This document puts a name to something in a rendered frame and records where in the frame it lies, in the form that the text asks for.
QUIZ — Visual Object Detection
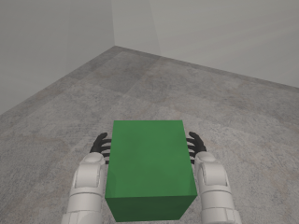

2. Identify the carton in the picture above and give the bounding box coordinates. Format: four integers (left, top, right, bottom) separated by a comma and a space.
105, 119, 198, 222

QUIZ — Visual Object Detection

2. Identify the robot right forearm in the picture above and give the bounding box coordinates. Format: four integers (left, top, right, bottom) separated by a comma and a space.
194, 151, 242, 224

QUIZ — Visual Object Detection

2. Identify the robot right hand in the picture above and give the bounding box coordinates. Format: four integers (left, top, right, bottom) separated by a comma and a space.
186, 132, 206, 164

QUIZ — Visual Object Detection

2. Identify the robot left forearm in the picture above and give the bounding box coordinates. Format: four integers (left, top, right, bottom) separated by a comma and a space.
61, 152, 106, 224

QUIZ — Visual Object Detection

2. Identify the robot left hand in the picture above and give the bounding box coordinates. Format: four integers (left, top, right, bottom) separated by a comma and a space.
90, 133, 112, 164

